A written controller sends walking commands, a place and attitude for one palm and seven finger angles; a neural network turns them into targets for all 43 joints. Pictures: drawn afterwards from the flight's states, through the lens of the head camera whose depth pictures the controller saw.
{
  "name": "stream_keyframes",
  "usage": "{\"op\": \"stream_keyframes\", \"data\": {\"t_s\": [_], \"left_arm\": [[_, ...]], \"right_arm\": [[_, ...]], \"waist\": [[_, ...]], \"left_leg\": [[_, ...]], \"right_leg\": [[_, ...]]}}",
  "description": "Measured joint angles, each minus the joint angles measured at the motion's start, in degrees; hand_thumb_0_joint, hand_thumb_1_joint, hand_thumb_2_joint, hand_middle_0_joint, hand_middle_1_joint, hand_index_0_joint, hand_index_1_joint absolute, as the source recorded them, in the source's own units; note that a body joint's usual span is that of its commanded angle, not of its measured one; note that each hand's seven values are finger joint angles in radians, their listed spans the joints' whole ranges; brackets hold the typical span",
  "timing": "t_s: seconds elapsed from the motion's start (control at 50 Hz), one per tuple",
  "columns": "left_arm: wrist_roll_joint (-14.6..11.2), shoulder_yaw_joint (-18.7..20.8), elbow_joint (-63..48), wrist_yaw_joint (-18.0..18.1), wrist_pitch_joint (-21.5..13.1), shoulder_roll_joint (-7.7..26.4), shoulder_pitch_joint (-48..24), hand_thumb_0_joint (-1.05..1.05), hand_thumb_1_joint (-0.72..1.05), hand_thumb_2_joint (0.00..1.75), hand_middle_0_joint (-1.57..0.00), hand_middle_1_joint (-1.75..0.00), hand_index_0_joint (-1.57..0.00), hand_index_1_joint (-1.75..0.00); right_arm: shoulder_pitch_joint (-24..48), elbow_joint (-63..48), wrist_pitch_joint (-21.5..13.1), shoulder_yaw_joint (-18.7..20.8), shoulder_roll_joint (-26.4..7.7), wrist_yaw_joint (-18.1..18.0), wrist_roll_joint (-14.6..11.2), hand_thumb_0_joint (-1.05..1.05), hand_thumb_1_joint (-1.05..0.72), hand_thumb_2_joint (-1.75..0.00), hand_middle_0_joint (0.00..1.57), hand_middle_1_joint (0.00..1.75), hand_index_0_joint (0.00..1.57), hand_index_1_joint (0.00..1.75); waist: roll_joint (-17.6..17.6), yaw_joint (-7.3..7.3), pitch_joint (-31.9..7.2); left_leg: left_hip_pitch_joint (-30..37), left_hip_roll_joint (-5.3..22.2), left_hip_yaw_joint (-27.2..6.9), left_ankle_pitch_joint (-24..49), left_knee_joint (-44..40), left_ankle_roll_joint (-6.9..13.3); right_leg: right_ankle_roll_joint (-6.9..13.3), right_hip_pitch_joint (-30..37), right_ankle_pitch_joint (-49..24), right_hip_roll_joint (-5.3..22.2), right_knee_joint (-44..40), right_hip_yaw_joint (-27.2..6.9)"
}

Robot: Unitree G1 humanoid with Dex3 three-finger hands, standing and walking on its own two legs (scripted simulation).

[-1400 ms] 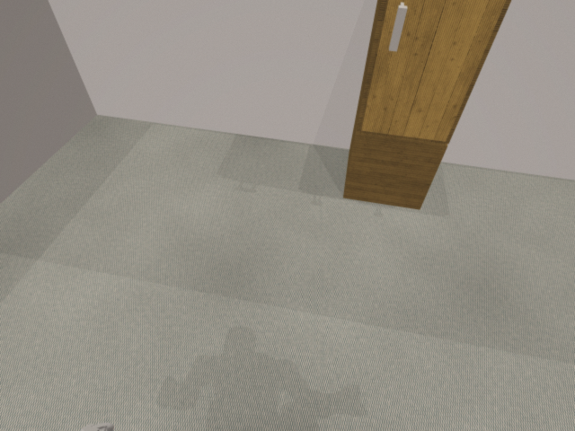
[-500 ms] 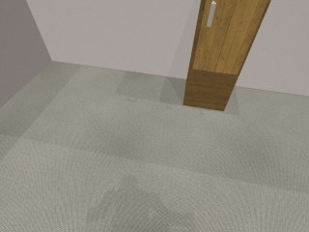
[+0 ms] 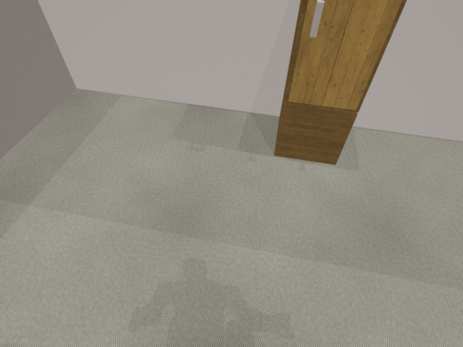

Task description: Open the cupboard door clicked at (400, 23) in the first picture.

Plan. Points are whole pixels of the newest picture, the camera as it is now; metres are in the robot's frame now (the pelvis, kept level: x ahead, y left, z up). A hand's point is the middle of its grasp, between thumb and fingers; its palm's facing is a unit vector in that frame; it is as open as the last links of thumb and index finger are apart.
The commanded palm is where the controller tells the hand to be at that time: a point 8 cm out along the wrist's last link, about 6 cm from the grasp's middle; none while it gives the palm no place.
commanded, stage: look at it before walking up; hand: left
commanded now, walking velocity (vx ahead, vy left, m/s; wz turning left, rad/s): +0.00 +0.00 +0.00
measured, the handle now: (316, 17) +1.29 -0.26 +0.07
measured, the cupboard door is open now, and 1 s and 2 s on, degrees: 0 0 0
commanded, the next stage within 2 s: walk to a spot facing it in 0.04 s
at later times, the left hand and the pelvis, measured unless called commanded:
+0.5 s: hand out of the picture +0.07 +0.19 -0.18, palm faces -0.13 -0.95 -0.27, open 7.4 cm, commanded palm none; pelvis -0.01 -0.02 -0.02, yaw -9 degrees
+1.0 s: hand out of the picture +0.12 +0.18 -0.18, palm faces -0.26 -0.95 -0.20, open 7.4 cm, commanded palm none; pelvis +0.10 -0.01 -0.01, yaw -23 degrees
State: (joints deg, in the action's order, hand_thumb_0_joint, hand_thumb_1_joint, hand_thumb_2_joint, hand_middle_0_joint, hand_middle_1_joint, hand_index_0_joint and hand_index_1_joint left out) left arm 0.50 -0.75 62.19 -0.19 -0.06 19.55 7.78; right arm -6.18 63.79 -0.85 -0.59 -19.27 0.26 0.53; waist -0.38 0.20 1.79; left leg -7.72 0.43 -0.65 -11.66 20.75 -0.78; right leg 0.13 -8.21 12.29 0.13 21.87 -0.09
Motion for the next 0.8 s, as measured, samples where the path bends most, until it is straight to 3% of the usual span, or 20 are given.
{"op": "stream_keyframes", "data": {"t_s": [0.2, 0.38, 0.48, 0.52, 0.56, 0.62, 0.7, 0.8], "left_arm": [[0.01, 0.11, -0.23, -0.03, 0.04, 0.09, -0.15, 0.01, 0.9, 0.9, -0.21, -0.3, -0.2, -0.3], [0.24, 1.41, -4.34, 0.19, 3.15, -2.31, 2.9, 0.01, 0.91, 0.9, -0.2, -0.3, -0.2, -0.3], [0.34, 2.31, -7.05, -0.73, 3.96, -4.59, 4.57, 0.01, 0.91, 0.9, -0.2, -0.3, -0.2, -0.3], [0.7, 2.52, -8.05, -1.24, 3.01, -5.85, 6.05, 0.01, 0.91, 0.9, -0.2, -0.3, -0.2, -0.3], [0.64, 2.39, -8.5, -0.95, 1.99, -7.08, 7.49, 0.01, 0.91, 0.9, -0.21, -0.3, -0.2, -0.3], [0.48, 2.22, -8.22, -0.59, 1.05, -8.71, 10.15, 0.01, 0.91, 0.9, -0.21, -0.3, -0.2, -0.3], [0.41, 2.15, -6.82, -0.75, -0.24, -9.88, 13.55, 0.01, 0.9, 0.9, -0.21, -0.3, -0.2, -0.3], [0.6, 2.58, -5.56, -0.78, -1.18, -10.19, 15.99, 0.01, 0.9, 0.9, -0.21, -0.3, -0.2, -0.3]], "right_arm": [[0.43, -0.23, 0.05, -0.02, -0.11, -0.1, 0.03, 0.01, -0.91, -0.9, 0.2, 0.3, 0.21, 0.29], [-0.13, -5.58, 1.51, 1.2, 3.61, -1.29, 0.28, 0.01, -0.91, -0.9, 0.2, 0.3, 0.2, 0.29], [-1.74, -7.65, 1.93, 1.73, 5.9, -0.99, 0.6, 0.01, -0.91, -0.9, 0.2, 0.3, 0.2, 0.29], [-2.9, -7.75, 2.6, 1.99, 5.82, -0.66, 0.57, 0.01, -0.9, -0.9, 0.2, 0.3, 0.21, 0.3], [-3.8, -7.18, 3.71, 2.28, 5.81, -0.36, 0.52, 0.01, -0.91, -0.9, 0.2, 0.3, 0.2, 0.29], [-4.36, -6.77, 3.68, 2.68, 5.81, 0.35, 0.79, 0.01, -0.91, -0.9, 0.2, 0.3, 0.2, 0.29], [-4.7, -7.75, 2.26, 3.35, 5.75, 0.67, 1.02, 0.01, -0.91, -0.9, 0.2, 0.3, 0.2, 0.29], [-4.22, -8.8, 1.47, 3.98, 5.53, 0.59, 1.04, 0.01, -0.91, -0.9, 0.2, 0.3, 0.2, 0.29]], "waist": [[0.11, 0.27, 0.04], [-0.67, 0.83, 1.04], [-0.68, 1.27, 2.94], [1.04, 1.48, 2.65], [2.04, 1.63, 2.08], [2.17, 2.08, 1.33], [1.32, 1.72, 0.05], [0.8, 1.98, -0.97]], "left_leg": [[0.43, 0.27, 0.11, -0.11, -0.37, -0.21], [-3.39, 1.71, 4.8, -4.19, 6.94, -0.56], [-4.85, 3.27, 7.9, -7.21, 12.48, -1.25], [-7.32, 5.16, 7.68, -11.91, 19.24, -1.7], [-12.19, 4.61, 4.28, -16.53, 30.55, -1.6], [-17.67, 3.53, 1.91, -11.69, 39.78, -1.72], [-21.38, 3.74, 1.89, -5.7, 40.25, -2.59], [-23.05, 4.57, 1.19, -2.99, 36.32, -3.37]], "right_leg": [[0.2, 0.32, 0.08, -0.26, -0.3, -0.1], [0.43, -6.62, 3.25, -1.92, 9.4, -4.59], [-0.34, -11.1, 11.63, -0.91, 20.48, -0.6], [1.05, -10.11, 7.51, -1.52, 17.94, 1.16], [3.38, -10.06, 7.47, -2.67, 17.97, 1.73], [4.51, -7.5, 5.44, -3.83, 11.85, 0.54], [4.61, -4.31, 1.36, -4.28, 3.63, -2.24], [4.25, -1.9, 0.07, -4.8, -0.82, -5.51]]}}
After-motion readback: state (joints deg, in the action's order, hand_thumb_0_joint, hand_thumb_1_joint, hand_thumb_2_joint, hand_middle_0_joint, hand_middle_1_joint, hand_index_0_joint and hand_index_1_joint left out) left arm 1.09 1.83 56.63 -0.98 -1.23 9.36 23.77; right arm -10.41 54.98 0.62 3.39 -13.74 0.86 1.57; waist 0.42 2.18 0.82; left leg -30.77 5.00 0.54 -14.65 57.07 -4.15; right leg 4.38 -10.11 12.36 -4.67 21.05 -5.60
